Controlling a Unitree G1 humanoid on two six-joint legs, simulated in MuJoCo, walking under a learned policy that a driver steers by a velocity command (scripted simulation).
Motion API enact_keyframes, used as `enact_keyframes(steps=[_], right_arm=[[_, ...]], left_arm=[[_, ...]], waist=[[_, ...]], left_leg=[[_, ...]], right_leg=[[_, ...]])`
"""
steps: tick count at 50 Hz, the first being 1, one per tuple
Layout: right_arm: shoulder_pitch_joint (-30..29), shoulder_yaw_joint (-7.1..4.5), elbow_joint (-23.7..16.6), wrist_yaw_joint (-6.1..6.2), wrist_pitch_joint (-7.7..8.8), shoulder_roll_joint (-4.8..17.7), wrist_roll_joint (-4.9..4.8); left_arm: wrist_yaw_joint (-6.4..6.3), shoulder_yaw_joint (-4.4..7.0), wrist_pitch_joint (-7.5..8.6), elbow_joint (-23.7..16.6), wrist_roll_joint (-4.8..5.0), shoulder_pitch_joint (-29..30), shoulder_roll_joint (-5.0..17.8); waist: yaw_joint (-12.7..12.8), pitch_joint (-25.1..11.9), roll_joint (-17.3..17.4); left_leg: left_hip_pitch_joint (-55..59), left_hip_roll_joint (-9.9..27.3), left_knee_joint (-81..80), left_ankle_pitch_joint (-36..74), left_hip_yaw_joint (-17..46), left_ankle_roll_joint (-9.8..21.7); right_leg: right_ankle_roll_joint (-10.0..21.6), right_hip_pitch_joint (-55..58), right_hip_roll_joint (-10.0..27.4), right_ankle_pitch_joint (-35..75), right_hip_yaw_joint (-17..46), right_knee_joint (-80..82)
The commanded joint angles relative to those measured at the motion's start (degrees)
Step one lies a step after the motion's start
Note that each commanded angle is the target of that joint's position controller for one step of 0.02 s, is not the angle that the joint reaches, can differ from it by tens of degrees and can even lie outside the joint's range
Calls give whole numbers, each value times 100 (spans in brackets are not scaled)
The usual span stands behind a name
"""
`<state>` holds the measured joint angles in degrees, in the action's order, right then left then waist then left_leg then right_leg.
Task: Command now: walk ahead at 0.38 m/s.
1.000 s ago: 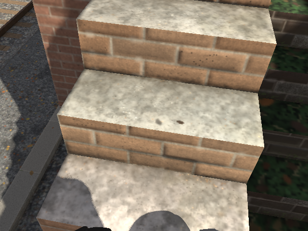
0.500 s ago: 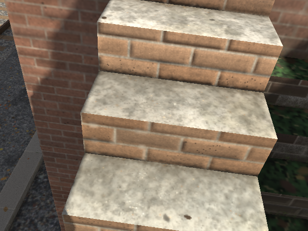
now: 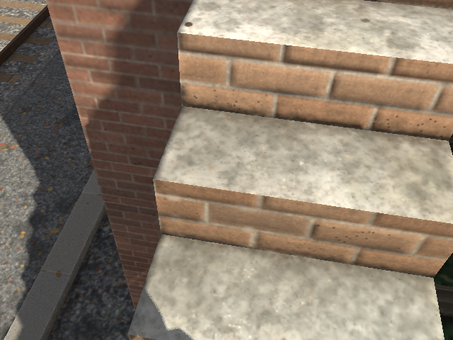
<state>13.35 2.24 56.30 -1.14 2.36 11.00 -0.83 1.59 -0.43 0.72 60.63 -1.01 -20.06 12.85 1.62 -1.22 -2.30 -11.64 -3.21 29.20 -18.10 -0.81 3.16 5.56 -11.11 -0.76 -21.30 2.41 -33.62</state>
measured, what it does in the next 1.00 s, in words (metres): climbs: right foot 0.20 m higher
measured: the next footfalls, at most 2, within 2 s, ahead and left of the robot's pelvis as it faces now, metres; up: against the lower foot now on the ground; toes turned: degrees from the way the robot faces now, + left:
right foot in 0.38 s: +0.22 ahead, -0.22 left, +0.20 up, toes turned +0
left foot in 1.12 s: +0.26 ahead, +0.11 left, +0.20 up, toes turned +5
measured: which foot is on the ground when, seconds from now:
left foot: down 0.00-0.34, up 0.36-1.00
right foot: down 0.00-0.00, up 0.02-0.36, down 0.38-1.00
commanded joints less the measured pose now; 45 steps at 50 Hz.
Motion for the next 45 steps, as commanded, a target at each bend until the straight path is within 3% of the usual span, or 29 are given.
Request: enact_keyframes(steps=[1, 2, 4, 5, 6, 7, 9, 10, 11, 12, 13, 14, 15, 16, 17, 18, 19, 20, 21, 22, 23, 25, 26, 27, 31, 34, 39, 42, 45], right_arm=[[1019, -236, 42, 38, -51, 969, 82], [1248, -214, 124, 100, -101, 946, 134], [1383, -89, 211, 147, -115, 787, 360], [1228, -20, 231, 204, -75, 718, 402], [1342, 52, 376, 233, 1, 551, 411], [1554, 177, 599, 230, 110, 182, 479], [2201, 204, 986, 278, 205, 25, 479], [1658, 211, 870, 331, 162, 115, 488], [563, 187, 448, 329, 110, 387, 390], [-483, 141, 104, 359, 33, 694, 278], [-1847, 52, -278, 230, 12, 972, 63], [-842, -41, -47, 117, 250, 974, -364], [-456, -235, 84, 25, 290, 1715, -332], [-392, -509, 197, 15, 196, 2543, -214], [83, -575, 192, 131, -81, 2530, -157], [851, -465, 48, 207, -186, 1824, -127], [1940, -328, -3, -37, -104, 625, 105], [1460, -405, 60, -234, 119, 409, 170], [-72, -230, -713, -416, 338, 37, 309], [-1057, -85, -1134, -445, 445, -388, 334], [-1215, 22, -1309, -560, 472, -531, 249], [-1006, 20, -1568, -765, 401, -170, 154], [-957, 139, -1627, -706, 410, -248, 248], [-845, 160, -1576, -613, 414, -186, 178], [-694, 192, -1418, -203, 242, -52, 33], [-1027, 191, -1507, -44, 220, -10, -13], [-1193, 216, -1257, 47, 239, -164, -18], [-1241, 266, -1155, -6, 250, -311, -114], [-1179, 321, -1098, -64, 172, -433, -58]], left_arm=[[184, -16, 271, -317, -25, 541, 426], [238, -9, 336, -315, 14, 533, 434], [306, 62, 427, -501, 188, 1083, 630], [236, 24, 417, -834, 303, 1320, 385], [196, -109, 422, -1338, 392, 1800, 8], [197, -244, 452, -1904, 454, 2442, -219], [264, -546, 605, -2873, 438, 3222, -697], [422, -720, 666, -3173, 379, 3092, -919], [567, -794, 693, -3340, 321, 2709, -710], [568, -828, 656, -3549, 201, 2695, -419], [498, -846, 599, -3431, -20, 2209, -163], [362, -708, 458, -3238, -13, 2250, 135], [132, -480, 446, -2756, -38, 1208, 476], [-17, -273, 345, -2327, -29, -14, 864], [-42, -136, 296, -2186, -13, -344, 1103], [-86, -215, 232, -1855, 18, 258, 799], [-142, 4, 79, -1650, -112, 471, 1131], [-216, 33, 51, -1099, -304, -296, 932], [-40, -279, 35, -686, -198, -162, -19], [183, -465, 28, -549, -150, 350, -866], [255, -439, 86, -359, -156, 157, -914], [262, -408, 293, -500, -87, 966, -843], [197, -302, 377, -581, -34, 913, -646], [201, -254, 415, -519, -83, 739, -658], [121, -281, 480, -526, -279, 610, -487], [88, -268, 552, -470, -277, 351, -187], [32, -260, 561, -196, -232, -350, -292], [25, -288, 550, -81, -228, -664, -385], [13, -363, 507, -67, -213, -645, -530]], waist=[[-687, -173, 927], [-709, -192, 1162], [-737, 76, 1035], [-555, 342, 1379], [-504, 609, 1573], [-528, 862, 1363], [-591, 562, 623], [-215, 366, 301], [342, 192, -75], [750, 443, -201], [1316, 312, -257], [1063, -654, 374], [1443, -1481, 799], [1895, -2020, 924], [1799, -1813, 763], [678, -1730, 240], [-436, -2484, -2046], [-219, -3111, -2227], [-153, -1738, -1431], [-291, -1015, -265], [-361, -721, 6], [-871, 87, -41], [-932, 108, 192], [-915, 282, 407], [-793, 273, -130], [-539, 244, -202], [-131, 88, -444], [58, 111, -665], [88, 225, -550]], left_leg=[[1958, 1680, -1269, 1542, 2243, 1344], [2201, 2055, -1397, 1904, 2571, 1537], [2006, 2597, -1670, 2221, 2977, 1903], [1860, 2697, -1762, 2392, 2804, 1923], [1981, 2671, -1663, 2617, 2529, 1711], [2431, 2645, -1459, 3193, 2220, 1427], [3618, 2863, -1058, 3602, 1973, 988], [3165, 2823, -1053, 3463, 1595, 711], [1914, 2436, -1713, 2255, 957, 478], [-295, 1927, -2687, 1471, 301, 330], [-3308, 1198, -3674, 2903, -874, 302], [-3846, 996, -3482, 6934, -771, 632], [-2598, 1452, -2632, 10445, -486, 741], [-498, 1805, -1743, 11482, -223, 773], [1175, 1623, -390, 10564, -75, 560], [1449, 1398, 651, 8675, 147, 643], [-685, 214, 2822, 3216, 475, 624], [-1592, -610, 6213, 1604, 1635, 623], [-2085, -485, 6917, 1118, 1914, 845], [-2974, -417, 7512, 935, 1865, 1071], [-3427, -439, 7991, 851, 1587, 1137], [-3792, -385, 8705, 756, 1461, 806], [-4074, -268, 8303, 843, 1394, 684], [-4465, -350, 8491, 956, 1290, 577], [-5275, -399, 9767, 1600, 592, 190], [-5899, -239, 9846, 1813, 447, 81], [-6645, -110, 9206, 1992, 394, 29], [-7199, -66, 9241, 1764, 483, 48], [-7083, 71, 9079, 1763, 590, -33]], right_leg=[[61, -1911, -117, 728, -305, -1414], [-33, -2415, -81, 197, -433, -2173], [-399, -3595, -213, -1030, -450, -5837], [-478, -4650, -148, -1656, -123, -8125], [-388, -5906, -135, -1951, 311, -9913], [-214, -7302, -217, -2310, 675, -11225], [64, -9539, -211, -3132, 1084, -12782], [258, -9623, 1, -2967, 1221, -12663], [235, -8515, 304, -2280, 615, -10989], [73, -6799, 610, -1364, 31, -9097], [25, -2834, 556, -16, -808, -6844], [-76, -7, -217, 910, -1402, -6717], [-103, 906, -201, 783, -1380, -6440], [-327, 667, -126, 368, -998, -5110], [-203, -173, -198, 203, -528, -2850], [-48, -349, -311, -414, 339, -1168], [902, 776, 855, -2883, 3475, 335], [953, 1215, 1452, -2639, 4543, 976], [95, 232, 529, 268, 1925, -299], [-140, -382, 431, 1126, 1026, -465], [11, -1198, 757, -404, 1875, 228], [212, -1841, 788, -1539, 2122, 901], [202, -1744, 836, -1620, 2147, 1002], [293, -1750, 958, -1555, 2104, 1151], [624, -2121, 1163, -1326, 1600, 1456], [646, -1757, 1349, -1497, 1647, 1619], [694, -518, 1583, -993, 1768, 1623], [819, 279, 1730, -682, 1792, 1528], [799, 429, 1742, 177, 1540, 1415]])
Velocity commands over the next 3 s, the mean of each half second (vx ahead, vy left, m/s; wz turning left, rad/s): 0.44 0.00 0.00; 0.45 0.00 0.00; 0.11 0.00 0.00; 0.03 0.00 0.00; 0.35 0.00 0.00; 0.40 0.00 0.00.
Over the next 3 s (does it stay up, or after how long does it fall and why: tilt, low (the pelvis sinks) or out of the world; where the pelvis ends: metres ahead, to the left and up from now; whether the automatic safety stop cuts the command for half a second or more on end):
stays up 0.42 -0.16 0.40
